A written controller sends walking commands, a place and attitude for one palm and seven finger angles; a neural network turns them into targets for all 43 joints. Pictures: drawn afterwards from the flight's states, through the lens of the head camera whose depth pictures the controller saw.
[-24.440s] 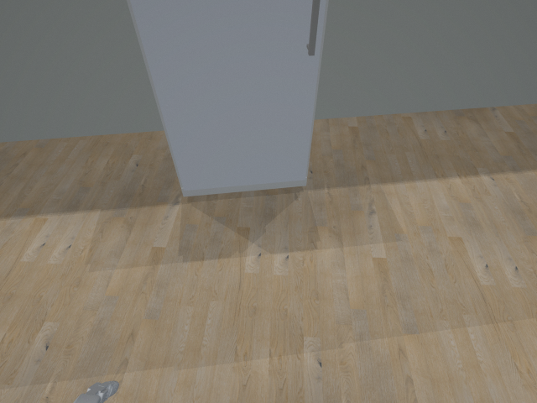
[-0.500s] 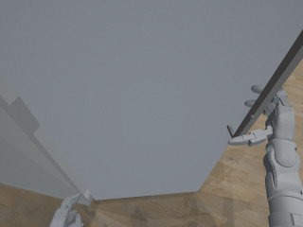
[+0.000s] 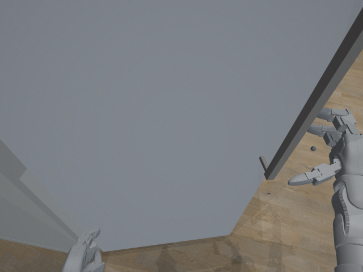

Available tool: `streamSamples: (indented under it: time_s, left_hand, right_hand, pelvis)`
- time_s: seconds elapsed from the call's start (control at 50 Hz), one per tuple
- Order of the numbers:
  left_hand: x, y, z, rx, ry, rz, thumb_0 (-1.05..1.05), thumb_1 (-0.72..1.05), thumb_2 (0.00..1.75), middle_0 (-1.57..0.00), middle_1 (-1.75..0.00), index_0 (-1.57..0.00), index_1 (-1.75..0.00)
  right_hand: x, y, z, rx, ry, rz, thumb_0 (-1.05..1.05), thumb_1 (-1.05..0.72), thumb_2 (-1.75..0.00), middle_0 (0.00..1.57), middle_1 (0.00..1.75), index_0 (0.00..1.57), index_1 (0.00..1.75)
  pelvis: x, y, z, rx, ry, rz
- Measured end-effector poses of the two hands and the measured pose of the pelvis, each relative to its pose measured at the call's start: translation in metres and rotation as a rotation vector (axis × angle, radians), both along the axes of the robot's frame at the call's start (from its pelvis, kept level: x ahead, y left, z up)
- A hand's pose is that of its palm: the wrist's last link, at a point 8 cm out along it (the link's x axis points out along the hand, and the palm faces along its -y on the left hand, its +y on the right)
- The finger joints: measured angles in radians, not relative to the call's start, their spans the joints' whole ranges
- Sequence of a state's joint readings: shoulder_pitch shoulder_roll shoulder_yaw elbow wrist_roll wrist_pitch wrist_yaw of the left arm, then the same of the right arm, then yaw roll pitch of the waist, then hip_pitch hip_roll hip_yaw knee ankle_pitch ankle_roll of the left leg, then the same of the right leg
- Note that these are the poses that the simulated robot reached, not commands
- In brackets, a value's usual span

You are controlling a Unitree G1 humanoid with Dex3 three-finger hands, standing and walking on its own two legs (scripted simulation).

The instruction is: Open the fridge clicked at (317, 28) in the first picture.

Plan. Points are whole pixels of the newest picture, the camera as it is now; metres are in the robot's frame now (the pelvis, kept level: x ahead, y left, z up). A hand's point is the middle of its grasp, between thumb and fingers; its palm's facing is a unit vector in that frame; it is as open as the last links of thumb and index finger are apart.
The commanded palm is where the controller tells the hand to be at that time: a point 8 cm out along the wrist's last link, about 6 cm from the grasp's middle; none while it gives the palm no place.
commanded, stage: slip the hand off the handle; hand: right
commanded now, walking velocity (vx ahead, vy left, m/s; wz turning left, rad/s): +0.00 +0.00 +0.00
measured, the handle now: (307, 97) +0.38 -0.20 +0.24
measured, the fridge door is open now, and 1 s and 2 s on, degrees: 72 72 72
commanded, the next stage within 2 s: draw the hand back to the body in 0.88 s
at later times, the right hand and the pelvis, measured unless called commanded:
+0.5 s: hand (338, 176) +0.28 -0.27 +0.13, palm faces +0.24 +0.95 -0.20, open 14.7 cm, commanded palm +0.24 -0.31 +0.15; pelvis -0.02 -0.01 +0.00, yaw +0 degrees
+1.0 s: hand (357, 208) +0.22 -0.27 +0.13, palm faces +0.25 +0.94 -0.23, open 14.7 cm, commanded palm +0.18 -0.32 +0.15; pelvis -0.02 +0.01 +0.00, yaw -2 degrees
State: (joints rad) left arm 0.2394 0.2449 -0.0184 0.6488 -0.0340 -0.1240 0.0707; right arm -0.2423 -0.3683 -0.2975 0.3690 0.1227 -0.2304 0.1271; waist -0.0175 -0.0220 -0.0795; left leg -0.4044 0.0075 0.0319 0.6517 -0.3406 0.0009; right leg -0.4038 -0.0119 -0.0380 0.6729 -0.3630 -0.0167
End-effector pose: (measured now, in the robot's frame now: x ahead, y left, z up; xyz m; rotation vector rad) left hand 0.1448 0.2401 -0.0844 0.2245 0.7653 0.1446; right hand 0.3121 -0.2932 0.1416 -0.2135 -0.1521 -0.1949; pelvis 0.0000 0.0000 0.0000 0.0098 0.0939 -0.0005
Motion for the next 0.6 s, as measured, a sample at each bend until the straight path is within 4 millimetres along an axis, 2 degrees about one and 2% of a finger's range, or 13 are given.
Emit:
streamSamples:
  time_s: [0.08,0.18,0.26,0.32,0.46,0.6]
  left_hand:
    - [-0.008,-0.001,-0.001,0.01,0.023,0.006,0.01,0.9,0.9,-0.2,-0.3,-0.2,-0.3]
    - [-0.021,0.001,-0.003,0.032,0.06,0.008,0.01,0.9,0.9,-0.2,-0.3,-0.2,-0.3]
    - [-0.03,0.003,-0.007,0.036,0.075,0.017,0.01,0.9,0.9,-0.2,-0.3,-0.2,-0.3]
    - [-0.032,0.002,-0.007,0.028,0.068,0.028,0.01,0.9,0.9,-0.2,-0.3,-0.2,-0.3]
    - [-0.026,-0.004,0.0,0.017,0.002,0.012,0.01,0.9,0.9,-0.2,-0.3,-0.2,-0.3]
    - [-0.006,-0.012,0.009,0.012,-0.076,-0.048,0.01,0.9,0.9,-0.2,-0.3,-0.2,-0.3]
  right_hand:
    - [-0.002,-0.016,-0.005,0.011,0.017,-0.041,-0.01,0.55,-0.2,0.26,1.15,0.25,1.15]
    - [-0.01,-0.035,0.003,-0.018,-0.035,-0.066,-0.01,0.55,-0.2,0.26,1.15,0.25,1.15]
    - [-0.016,-0.037,0.009,-0.024,-0.048,-0.028,-0.01,0.55,-0.2,0.26,1.15,0.25,1.15]
    - [-0.022,-0.033,0.005,-0.01,-0.022,0.005,-0.01,0.55,-0.2,0.26,1.15,0.25,1.15]
    - [-0.052,-0.026,-0.007,0.001,-0.009,-0.008,-0.01,0.55,-0.2,0.26,1.15,0.25,1.15]
    - [-0.086,-0.027,0.004,-0.037,-0.07,-0.047,-0.01,0.55,-0.2,0.26,1.15,0.25,1.15]
  pelvis:
    - [-0.002,-0.001,0.0,0.0,0.003,0.003]
    - [-0.006,-0.002,-0.002,0.007,0.008,-0.001]
    - [-0.008,-0.005,-0.003,0.012,0.007,-0.007]
    - [-0.01,-0.008,-0.002,0.012,0.003,-0.004]
    - [-0.014,-0.007,-0.002,0.006,-0.014,0.002]
    - [-0.02,-0.003,-0.003,0.008,-0.036,-0.011]
